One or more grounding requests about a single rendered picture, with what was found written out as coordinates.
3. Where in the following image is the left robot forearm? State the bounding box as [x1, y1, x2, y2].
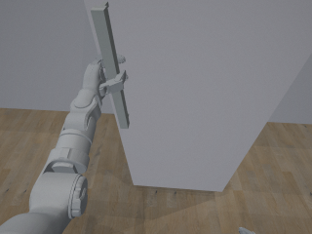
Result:
[28, 88, 102, 210]

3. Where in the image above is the left robot upper arm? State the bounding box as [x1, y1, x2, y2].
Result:
[0, 172, 88, 234]

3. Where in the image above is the fridge door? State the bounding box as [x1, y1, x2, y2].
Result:
[84, 0, 312, 192]

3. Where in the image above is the handle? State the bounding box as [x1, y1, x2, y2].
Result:
[90, 1, 130, 129]

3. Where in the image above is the robot left hand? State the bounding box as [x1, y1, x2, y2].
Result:
[82, 53, 129, 100]

